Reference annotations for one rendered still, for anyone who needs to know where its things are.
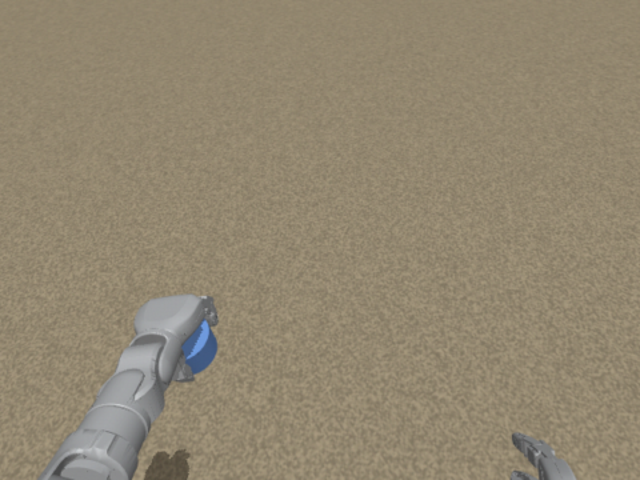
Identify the tin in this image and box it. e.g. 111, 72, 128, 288
182, 319, 217, 374

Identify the left robot hand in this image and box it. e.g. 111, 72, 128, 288
134, 294, 218, 382

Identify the right robot hand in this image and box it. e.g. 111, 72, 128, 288
510, 432, 577, 480

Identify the left robot arm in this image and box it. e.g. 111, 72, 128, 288
37, 329, 182, 480

